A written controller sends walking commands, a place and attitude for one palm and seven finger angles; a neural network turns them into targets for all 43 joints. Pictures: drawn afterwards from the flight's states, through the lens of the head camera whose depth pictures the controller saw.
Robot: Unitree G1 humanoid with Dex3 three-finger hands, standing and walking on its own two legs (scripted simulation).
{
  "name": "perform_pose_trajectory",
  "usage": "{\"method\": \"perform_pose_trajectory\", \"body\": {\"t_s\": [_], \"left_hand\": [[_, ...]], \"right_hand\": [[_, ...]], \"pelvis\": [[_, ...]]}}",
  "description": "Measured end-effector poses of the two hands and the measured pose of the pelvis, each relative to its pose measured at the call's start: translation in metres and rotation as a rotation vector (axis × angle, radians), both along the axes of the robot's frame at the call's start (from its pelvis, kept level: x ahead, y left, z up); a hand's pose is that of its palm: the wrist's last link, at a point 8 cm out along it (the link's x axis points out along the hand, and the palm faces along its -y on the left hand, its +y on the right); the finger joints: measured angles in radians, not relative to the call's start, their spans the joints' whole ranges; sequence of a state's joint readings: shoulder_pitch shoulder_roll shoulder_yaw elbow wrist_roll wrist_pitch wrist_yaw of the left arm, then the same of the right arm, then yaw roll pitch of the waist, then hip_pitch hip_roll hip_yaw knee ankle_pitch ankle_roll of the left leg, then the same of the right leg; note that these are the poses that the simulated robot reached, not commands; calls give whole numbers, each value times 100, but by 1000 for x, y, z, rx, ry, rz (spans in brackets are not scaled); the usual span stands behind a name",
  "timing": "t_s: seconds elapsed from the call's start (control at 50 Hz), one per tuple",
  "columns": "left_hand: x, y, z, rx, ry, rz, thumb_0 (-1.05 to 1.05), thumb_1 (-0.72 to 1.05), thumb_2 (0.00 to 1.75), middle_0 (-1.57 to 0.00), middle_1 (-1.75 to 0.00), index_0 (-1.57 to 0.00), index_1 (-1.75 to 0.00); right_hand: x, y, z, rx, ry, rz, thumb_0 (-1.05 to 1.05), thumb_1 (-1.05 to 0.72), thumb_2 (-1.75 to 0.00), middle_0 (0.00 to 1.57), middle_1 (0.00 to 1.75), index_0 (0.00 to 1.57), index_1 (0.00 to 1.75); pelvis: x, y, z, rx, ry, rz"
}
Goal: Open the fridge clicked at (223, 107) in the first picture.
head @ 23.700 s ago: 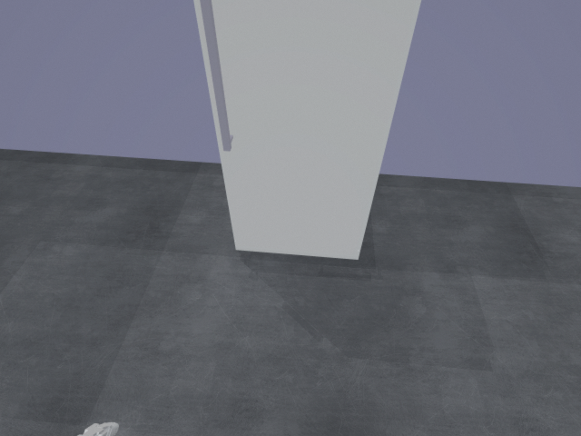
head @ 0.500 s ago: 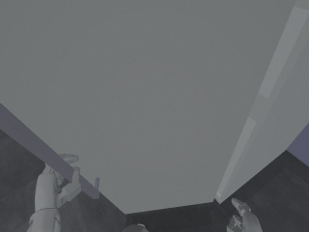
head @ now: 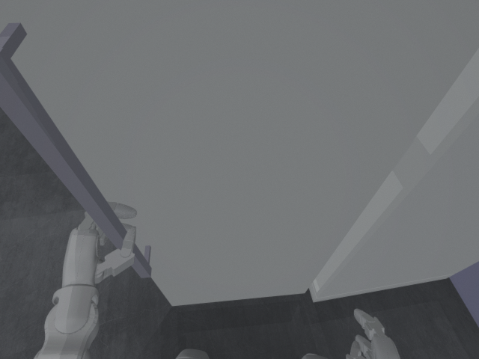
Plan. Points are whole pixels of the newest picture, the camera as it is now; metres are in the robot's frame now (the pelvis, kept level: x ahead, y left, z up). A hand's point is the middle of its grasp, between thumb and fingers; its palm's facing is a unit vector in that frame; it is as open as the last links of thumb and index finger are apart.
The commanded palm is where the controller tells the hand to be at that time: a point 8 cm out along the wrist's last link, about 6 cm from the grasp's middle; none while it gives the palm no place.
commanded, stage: stop walking and hold the door back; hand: left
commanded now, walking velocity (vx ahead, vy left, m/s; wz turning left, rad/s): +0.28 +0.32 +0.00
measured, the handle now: (107, 203) +0.30 +0.24 +0.10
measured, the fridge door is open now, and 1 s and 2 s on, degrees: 86 78 79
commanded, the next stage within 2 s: loosen the grip on the handle in 1.84 s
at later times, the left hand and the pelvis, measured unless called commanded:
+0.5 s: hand (129, 220) +0.30 +0.23 +0.04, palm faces +0.34 -0.90 -0.28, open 5.7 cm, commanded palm +0.27 +0.28 +0.03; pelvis -0.08 -0.04 -0.01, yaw +3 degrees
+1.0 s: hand (131, 206) +0.33 +0.23 +0.04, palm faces +0.27 -0.94 -0.19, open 5.6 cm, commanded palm +0.27 +0.29 +0.03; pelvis -0.07 -0.01 -0.01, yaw +0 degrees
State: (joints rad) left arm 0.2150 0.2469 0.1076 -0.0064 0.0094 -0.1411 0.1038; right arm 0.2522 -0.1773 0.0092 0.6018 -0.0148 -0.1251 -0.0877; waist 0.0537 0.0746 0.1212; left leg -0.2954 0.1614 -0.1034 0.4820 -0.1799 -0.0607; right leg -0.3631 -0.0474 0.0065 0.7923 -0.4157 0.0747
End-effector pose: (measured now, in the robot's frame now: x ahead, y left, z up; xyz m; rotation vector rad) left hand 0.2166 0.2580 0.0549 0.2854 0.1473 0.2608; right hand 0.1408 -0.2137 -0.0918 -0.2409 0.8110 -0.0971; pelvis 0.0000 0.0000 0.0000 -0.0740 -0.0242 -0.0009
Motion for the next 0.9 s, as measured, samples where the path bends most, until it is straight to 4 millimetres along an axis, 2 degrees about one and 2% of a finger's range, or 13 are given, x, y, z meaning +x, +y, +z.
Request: {"method": "perform_pose_trajectory", "body": {"t_s": [0.06, 0.12, 0.24, 0.32, 0.38, 0.46, 0.52, 0.58, 0.62, 0.7, 0.82, 0.9], "left_hand": [[-4, -5, -6, 38, -76, 60, -6, 62, 80, -38, -135, -40, -140], [-6, -6, -8, 49, -45, 96, -8, 61, 81, -40, -137, -42, -140], [7, 1, -5, 56, 14, 66, -10, 58, 79, -44, -139, -45, -140], [26, 7, -5, 30, -44, 43, -7, 57, 82, -45, -140, -45, -140], [37, 9, -3, 4, -54, 66, -5, 60, 83, -45, -140, -45, -140], [45, 10, -1, -17, 4, 109, -6, 60, 80, -45, -140, -46, -140], [49, 10, 1, -18, 28, 127, -7, 61, 78, -45, -140, -46, -140], [53, 11, 1, 6, 34, 145, -8, 59, 77, -45, -140, -45, -140], [54, 11, 2, -1, 58, 162, -9, 59, 76, -45, -140, -45, -140], [58, 11, 3, -41, 101, 176, -10, 61, 76, -45, -140, -45, -140], [65, 12, 2, -80, 103, 155, -8, 62, 78, -45, -140, -45, -140], [70, 14, 1, -94, 61, 114, -5, 63, 79, -45, -140, -45, -140]], "right_hand": [[-3, -19, -26, 22, -5, 54, 1, -90, -90, 20, 30, 20, 30], [-8, -44, -41, -8, 30, 59, 1, -90, -90, 20, 30, 21, 30], [-37, -79, -27, -59, 48, -33, 1, -91, -90, 20, 30, 20, 30], [-61, -94, -20, -138, 41, -62, 1, -91, -90, 20, 30, 20, 30], [-85, -95, -20, -143, 64, -104, 1, -91, -90, 20, 30, 20, 30], [-121, -86, -24, -92, 153, -127, 1, -91, -90, 20, 30, 20, 30], [-142, -83, -37, -60, 225, -111, 1, -91, -90, 20, 30, 20, 30], [-153, -87, -55, -34, 265, -110, 1, -91, -90, 20, 30, 20, 30], [-157, -90, -58, -23, 282, -127, 1, -91, -90, 20, 30, 20, 30], [-154, -97, -47, -17, 263, -142, 1, -91, -90, 20, 30, 20, 30], [-138, -105, -24, -66, 183, -144, 1, -91, -90, 20, 30, 20, 30], [-124, -102, -10, -117, 130, -139, 1, -91, -90, 20, 30, 20, 30]], "pelvis": [[-18, -30, -25, 66, 4, 13], [-38, -36, -28, 73, -25, 33], [-58, -34, -16, 132, -20, 62], [-68, -28, -26, 117, -12, 79], [-77, -28, -25, 121, -37, 48], [-79, -37, -15, 85, -16, 59], [-76, -46, -17, 83, -6, 52], [-76, -53, -25, 77, -19, 45], [-76, -53, -23, 79, -29, 53], [-74, -49, -11, 105, -29, 37], [-70, -40, -2, 117, -16, 24], [-68, -28, -3, 100, -9, 16]]}}
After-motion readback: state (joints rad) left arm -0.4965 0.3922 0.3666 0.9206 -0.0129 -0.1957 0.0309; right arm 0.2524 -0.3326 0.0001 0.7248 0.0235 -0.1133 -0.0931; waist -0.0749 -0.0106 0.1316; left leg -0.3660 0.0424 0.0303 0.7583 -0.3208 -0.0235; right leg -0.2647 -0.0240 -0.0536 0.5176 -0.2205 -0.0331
